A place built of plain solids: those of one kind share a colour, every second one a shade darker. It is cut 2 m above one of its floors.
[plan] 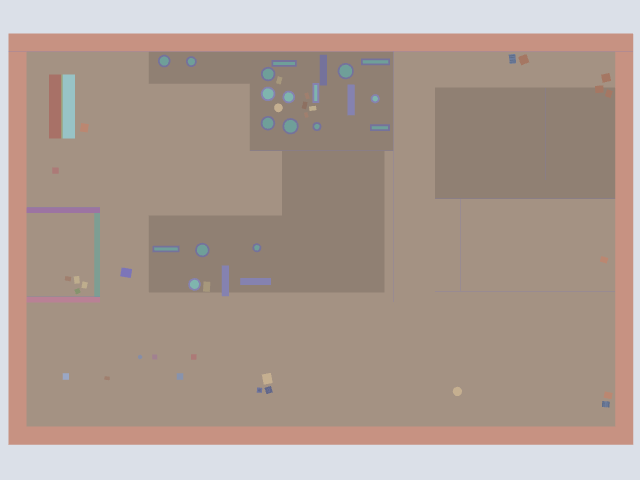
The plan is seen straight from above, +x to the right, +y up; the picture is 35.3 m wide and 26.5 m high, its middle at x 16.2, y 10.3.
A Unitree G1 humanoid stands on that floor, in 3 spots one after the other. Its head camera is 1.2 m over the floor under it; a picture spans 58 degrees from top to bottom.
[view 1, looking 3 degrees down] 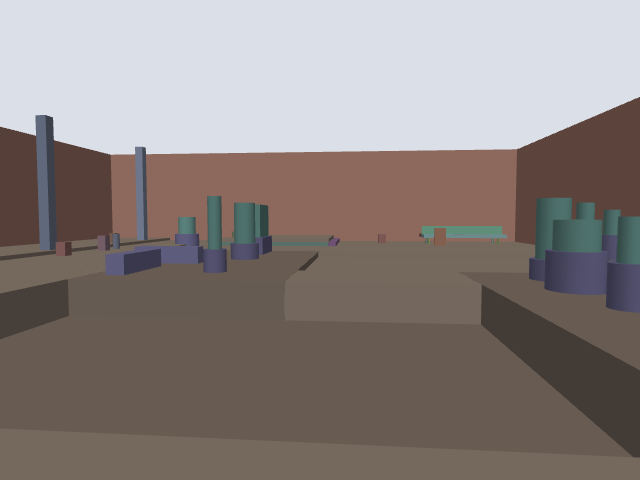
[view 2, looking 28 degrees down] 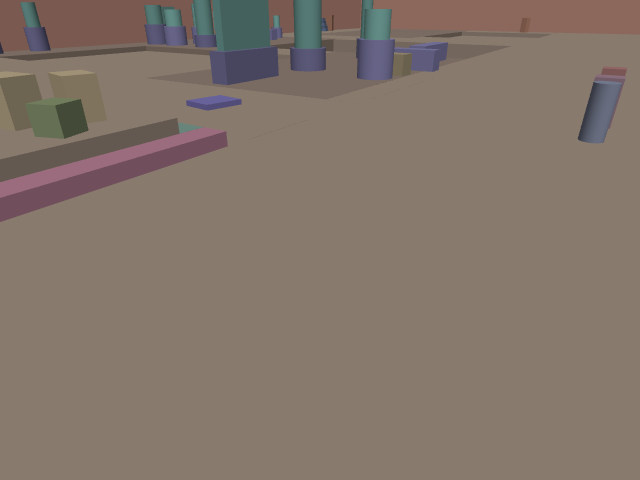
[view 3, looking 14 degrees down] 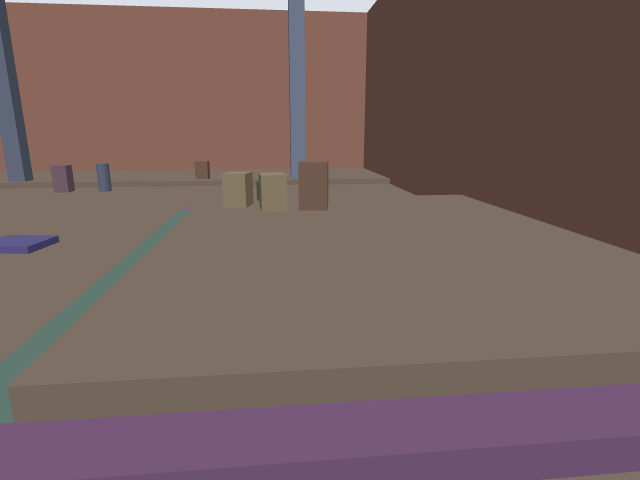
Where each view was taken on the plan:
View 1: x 22.00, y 13.01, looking -175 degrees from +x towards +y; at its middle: floor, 18.36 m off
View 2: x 0.99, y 3.77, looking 33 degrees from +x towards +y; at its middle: floor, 2.56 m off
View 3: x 2.75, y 13.30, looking -96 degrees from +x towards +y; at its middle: floor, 3.72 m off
